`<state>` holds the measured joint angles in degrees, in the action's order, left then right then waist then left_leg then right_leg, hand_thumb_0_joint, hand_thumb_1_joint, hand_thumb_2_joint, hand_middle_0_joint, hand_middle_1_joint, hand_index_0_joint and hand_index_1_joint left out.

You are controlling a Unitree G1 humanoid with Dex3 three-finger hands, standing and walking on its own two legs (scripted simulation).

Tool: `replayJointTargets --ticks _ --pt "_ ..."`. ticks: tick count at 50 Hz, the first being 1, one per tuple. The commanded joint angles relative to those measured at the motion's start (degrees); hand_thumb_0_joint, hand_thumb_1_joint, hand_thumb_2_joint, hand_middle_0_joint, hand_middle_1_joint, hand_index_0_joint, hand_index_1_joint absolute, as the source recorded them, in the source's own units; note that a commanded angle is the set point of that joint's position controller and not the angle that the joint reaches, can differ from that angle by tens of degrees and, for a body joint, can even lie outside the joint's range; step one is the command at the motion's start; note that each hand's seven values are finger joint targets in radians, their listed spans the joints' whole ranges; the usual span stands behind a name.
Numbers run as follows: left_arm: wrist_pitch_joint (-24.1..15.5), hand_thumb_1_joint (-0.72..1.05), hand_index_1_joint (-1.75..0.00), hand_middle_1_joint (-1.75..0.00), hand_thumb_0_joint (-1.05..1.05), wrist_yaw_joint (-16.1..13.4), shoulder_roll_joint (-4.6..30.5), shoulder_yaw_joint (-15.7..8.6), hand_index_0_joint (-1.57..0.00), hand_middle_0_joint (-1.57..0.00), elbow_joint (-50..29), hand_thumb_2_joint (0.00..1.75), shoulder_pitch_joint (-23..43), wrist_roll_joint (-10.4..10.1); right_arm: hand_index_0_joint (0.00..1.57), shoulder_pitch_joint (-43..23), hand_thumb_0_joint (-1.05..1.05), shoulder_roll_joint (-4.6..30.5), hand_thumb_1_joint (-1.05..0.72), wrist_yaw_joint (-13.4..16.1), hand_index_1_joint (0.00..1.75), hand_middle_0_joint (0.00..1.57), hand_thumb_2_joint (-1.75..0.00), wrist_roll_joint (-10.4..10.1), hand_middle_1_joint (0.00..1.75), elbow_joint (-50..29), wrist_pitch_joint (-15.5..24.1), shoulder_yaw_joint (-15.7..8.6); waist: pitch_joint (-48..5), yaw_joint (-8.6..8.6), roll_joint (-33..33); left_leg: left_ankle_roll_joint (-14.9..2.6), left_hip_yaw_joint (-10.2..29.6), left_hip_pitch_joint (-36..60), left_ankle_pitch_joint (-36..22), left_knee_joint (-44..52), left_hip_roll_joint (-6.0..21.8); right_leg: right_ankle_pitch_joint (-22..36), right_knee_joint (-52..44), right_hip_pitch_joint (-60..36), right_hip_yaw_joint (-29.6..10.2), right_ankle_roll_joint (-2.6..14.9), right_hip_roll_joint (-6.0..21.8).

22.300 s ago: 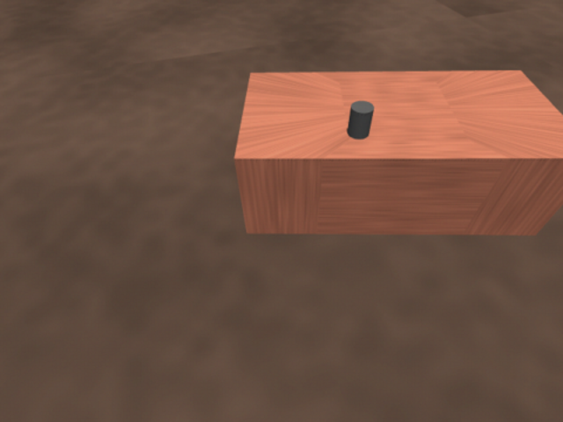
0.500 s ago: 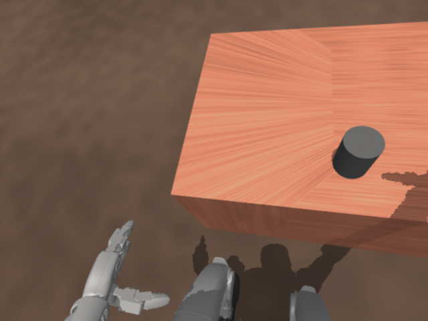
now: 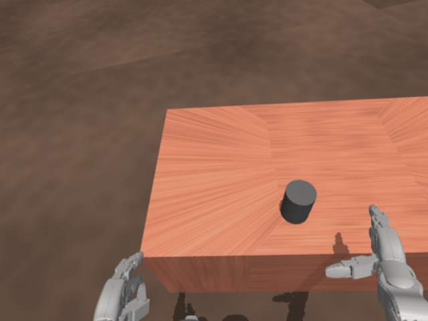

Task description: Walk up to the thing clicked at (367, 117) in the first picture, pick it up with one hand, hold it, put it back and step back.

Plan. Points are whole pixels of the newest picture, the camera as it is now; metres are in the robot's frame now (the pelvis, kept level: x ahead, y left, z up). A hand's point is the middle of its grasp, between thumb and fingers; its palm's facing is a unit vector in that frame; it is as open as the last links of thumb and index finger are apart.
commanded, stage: home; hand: right
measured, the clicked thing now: (297, 202) +0.48 -0.18 -0.22
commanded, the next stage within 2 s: none
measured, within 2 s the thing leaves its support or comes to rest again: neither
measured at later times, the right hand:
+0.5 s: hand out of the picture +0.14 -0.18 -0.06, palm faces +0.14 +0.94 -0.30, open 17.2 cm
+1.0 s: hand out of the picture +0.14 -0.18 -0.06, palm faces +0.13 +0.95 -0.29, open 17.5 cm
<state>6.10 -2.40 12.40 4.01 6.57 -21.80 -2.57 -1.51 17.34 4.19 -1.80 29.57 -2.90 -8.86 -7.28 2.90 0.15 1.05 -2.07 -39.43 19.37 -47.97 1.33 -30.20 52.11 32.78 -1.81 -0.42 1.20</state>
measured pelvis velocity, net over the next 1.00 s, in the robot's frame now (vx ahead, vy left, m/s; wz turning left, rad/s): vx -0.03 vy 0.00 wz -0.02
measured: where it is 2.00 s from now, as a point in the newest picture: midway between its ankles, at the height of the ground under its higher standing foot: outside the picture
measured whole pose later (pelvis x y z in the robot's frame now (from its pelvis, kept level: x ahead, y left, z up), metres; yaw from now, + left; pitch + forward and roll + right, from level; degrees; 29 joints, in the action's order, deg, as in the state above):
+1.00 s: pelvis -0.03 +0.00 +0.00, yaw -1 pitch +6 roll +1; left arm -9.3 -9.7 11.8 1.9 30.5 -15.4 -0.6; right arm 25.6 12.3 8.5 -0.4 1.1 -13.4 0.9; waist -3.8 0.8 -0.9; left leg 0.9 -2.9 -36.5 18.3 -49.2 2.0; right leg -29.0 53.8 30.6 -2.8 -0.5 0.6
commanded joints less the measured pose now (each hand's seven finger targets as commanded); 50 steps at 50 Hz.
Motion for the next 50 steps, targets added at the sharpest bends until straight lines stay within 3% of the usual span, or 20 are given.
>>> replayJointTargets --ticks 1,2,3,4,5,6,7,8,9,10,11,13,17,26,31,32,43,48,49,50 --pt "-2.6 0.89 -0.3 -0.3 0.0 -1.0 7.1 -6.7 -0.2 -0.2 -5.3 0.9 -3.1 -0.3 0.06 2.4 0.0 3.5 0.49 0.1 0.06 0.06 -0.09 -1.0 0.06 -15.5 1.2 2.0 -7.4 -0.46 -4.2 -2.66 -2.0 14.3 -13.1 4.7 -1.3 23.1 -11.0 -1.4 2.6 -0.82 -0.7" --pt "-2.9 0.89 -0.3 -0.3 0.0 -1.0 6.7 -6.6 -0.2 -0.2 -6.0 0.9 -2.9 -0.3 0.06 4.1 0.0 2.9 0.48 -0.1 0.06 0.06 -0.09 -1.1 0.06 -19.4 0.9 2.6 -7.6 -0.48 -3.0 -2.54 -2.2 14.8 -13.2 5.1 -1.1 22.6 -10.9 -1.5 2.7 -0.59 -0.9" --pt "-2.8 0.89 -0.3 -0.3 0.0 -2.0 8.0 -5.2 -0.2 -0.2 7.2 0.9 1.9 -0.8 0.06 1.7 0.0 8.9 0.46 1.9 0.07 0.06 -0.11 -0.9 0.07 -25.7 0.7 -2.1 -8.7 -1.92 -2.8 -2.65 -2.3 15.6 -13.4 4.8 -1.8 22.0 -9.6 -1.9 1.2 -0.06 -0.7" --pt "-3.5 0.89 -0.3 -0.3 0.0 -2.4 6.8 -4.9 -0.2 -0.2 5.4 0.9 2.0 -0.9 0.06 11.1 0.0 3.0 0.47 1.7 0.07 0.06 -0.1 -0.7 0.07 -22.4 -0.3 2.6 -6.5 -1.01 -0.6 -2.58 -1.9 16.2 -13.4 5.3 -1.3 21.3 -9.7 -1.6 2.0 0.13 -1.0" --pt "-4.2 0.89 -0.3 -0.3 0.0 -2.6 6.3 -4.7 -0.2 -0.2 4.7 0.9 2.8 -0.9 0.06 12.8 0.0 -0.8 0.47 1.3 0.07 0.06 -0.1 -1.1 0.07 -25.7 -0.7 6.7 -5.3 -0.39 1.3 -2.3 -2.2 15.4 -13.0 5.4 -1.3 20.2 -9.8 -1.4 2.0 0.34 -0.9" --pt "-4.8 0.89 -0.3 -0.3 0.0 -3.0 6.3 -5.2 -0.2 -0.2 4.7 0.9 3.2 -0.9 0.06 15.1 0.0 1.0 0.49 1.7 0.06 0.06 -0.09 -0.9 0.06 -31.8 -0.9 5.8 -8.2 -1.23 -0.2 -2.24 -1.9 16.4 -14.1 5.1 -1.1 20.8 -9.4 -2.5 2.2 0.42 -1.1" --pt "-5.2 0.89 -0.3 -0.3 0.0 -3.3 6.3 -5.2 -0.2 -0.2 5.7 0.9 4.3 -0.9 0.06 17.7 0.0 1.5 0.5 2.1 0.06 0.06 -0.09 -0.8 0.06 -30.5 -1.4 5.2 -7.0 -1.2 0.4 -2.01 -1.9 16.1 -14.0 5.1 -1.2 20.7 -9.2 -1.8 2.2 0.5 -1.1" --pt "-5.5 0.89 -0.3 -0.3 0.0 -3.6 6.4 -5.3 -0.2 -0.2 6.5 0.9 5.1 -0.8 0.06 18.5 0.0 1.5 0.49 2.2 0.06 0.06 -0.09 -0.6 0.06 -33.7 -1.5 6.0 -7.4 -1.42 -0.7 -2.07 -1.6 16.2 -14.3 4.8 -1.2 21.0 -9.1 -2.2 2.2 0.34 -1.1" --pt "-6.0 0.89 -0.3 -0.3 0.0 -3.8 5.9 -4.8 -0.2 -0.2 7.7 0.9 5.6 -0.6 0.06 22.3 0.0 -0.7 0.5 2.3 0.06 0.06 -0.08 -0.3 0.06 -30.0 -2.2 7.4 -4.7 -0.56 0.2 -1.91 -1.5 15.2 -13.4 5.1 -1.1 20.0 -8.6 -0.8 2.3 0.56 -1.3" --pt "-6.6 0.89 -0.3 -0.3 0.0 -4.2 6.8 -5.4 -0.2 -0.2 7.6 0.9 6.3 -0.6 0.06 16.8 0.0 3.4 0.51 2.8 0.06 0.06 -0.08 -0.3 0.06 -39.4 -1.8 4.5 -8.5 -0.9 -2.9 -2.14 -1.6 15.7 -15.1 4.3 -1.0 22.0 -8.4 -2.7 1.9 0.27 -1.1" --pt "-7.0 0.89 -0.3 -0.3 0.0 -4.3 5.6 -4.4 -0.2 -0.2 8.7 0.9 7.1 -0.6 0.06 20.6 0.0 1.4 0.51 2.9 0.06 0.06 -0.08 -0.1 0.06 -35.3 -2.3 5.7 -5.4 -1.0 -1.4 -2.0 -1.6 14.7 -13.7 4.1 -1.2 21.0 -8.2 -1.2 1.6 0.31 -1.0" --pt "-7.9 0.89 -0.3 -0.3 0.0 -5.3 7.0 -5.5 -0.2 -0.2 8.8 0.9 7.9 -0.3 0.06 20.5 0.0 3.8 0.5 3.6 0.06 0.06 -0.09 0.1 0.06 -38.9 -2.6 3.5 -6.2 -1.13 -1.7 -1.76 -1.2 14.6 -11.8 4.6 -0.9 18.5 -7.8 -1.2 1.6 0.61 -1.4" --pt "-10.3 0.89 -0.3 -0.3 0.0 -6.7 6.3 -5.3 -0.2 -0.2 10.4 0.9 8.7 0.3 0.06 21.3 0.0 1.6 0.49 4.2 0.06 0.06 -0.09 0.6 0.06 -38.3 -3.8 4.9 -4.9 -0.66 -0.2 -1.24 -0.7 14.1 -6.3 6.4 -0.5 11.9 -8.0 0.0 1.7 1.38 -1.8" --pt "-14.6 0.9 -0.3 -0.3 0.0 -6.8 5.7 -4.9 -0.2 -0.2 12.5 0.9 10.6 1.2 0.05 26.1 0.0 -1.4 0.54 4.6 0.05 0.05 -0.06 1.6 0.05 -35.4 -6.1 8.0 0.0 -2.01 2.0 -0.8 -1.5 13.5 4.1 9.0 -0.3 2.1 -10.3 4.5 2.0 1.78 -2.4" --pt "-15.8 0.9 -0.3 -0.3 0.0 -6.6 6.0 -5.0 -0.2 -0.2 13.3 0.9 11.3 1.2 0.05 24.8 0.0 0.6 0.57 4.4 0.05 0.05 -0.04 1.5 0.05 -37.2 -6.2 5.8 0.9 -2.41 1.2 -0.68 -1.6 12.6 7.6 9.4 -0.4 -1.0 -10.9 5.9 1.9 1.85 -2.5" --pt "-16.1 0.9 -0.3 -0.3 0.0 -6.9 6.5 -5.3 -0.2 -0.2 12.9 0.9 11.5 1.2 0.05 23.9 0.0 2.2 0.54 4.6 0.05 0.05 -0.06 1.7 0.05 -38.3 -6.1 4.3 0.3 -2.59 0.3 -0.76 -1.3 13.0 7.0 9.3 -0.3 -0.4 -10.8 5.1 2.1 1.7 -2.6" --pt "-18.7 0.9 -0.3 -0.3 0.0 -8.0 5.7 -4.4 -0.2 -0.2 14.4 0.9 11.3 1.7 0.05 23.8 0.0 -0.8 0.57 4.6 0.05 0.05 -0.04 1.6 0.05 -39.3 -6.9 7.8 -1.5 -1.41 -0.6 -0.75 -1.3 13.1 4.7 8.3 -0.5 0.5 -10.3 4.0 1.5 1.54 -2.2" --pt "-19.0 0.9 -0.3 -0.3 0.0 -8.1 6.5 -5.2 -0.2 -0.2 15.2 0.9 10.8 1.9 0.05 26.3 0.0 0.6 0.56 4.9 0.05 0.05 -0.05 1.8 0.05 -38.9 -7.5 6.5 -3.1 -2.26 -0.8 -1.04 -2.2 14.7 -0.7 6.7 -0.7 6.1 -10.2 2.8 0.6 0.78 -1.9" --pt "-19.2 0.9 -0.3 -0.3 0.0 -8.0 5.9 -4.6 -0.2 -0.2 14.5 0.9 11.7 1.8 0.05 26.4 0.0 -1.6 0.55 4.6 0.05 0.05 -0.05 1.8 0.05 -37.2 -7.7 8.4 -1.8 -2.04 -0.1 -0.95 -2.4 14.2 -1.0 6.4 -0.9 6.4 -10.6 3.2 0.1 0.67 -1.6" --pt "-19.0 0.9 -0.3 -0.3 0.0 -8.0 6.7 -5.4 -0.2 -0.2 15.5 0.9 10.6 1.9 0.05 25.4 0.0 1.4 0.55 5.0 0.05 0.05 -0.05 1.9 0.05 -39.3 -7.6 5.7 -2.8 -2.45 -1.5 -1.14 -2.3 14.5 -1.8 6.0 -0.7 7.6 -10.6 2.7 -0.1 0.37 -1.5"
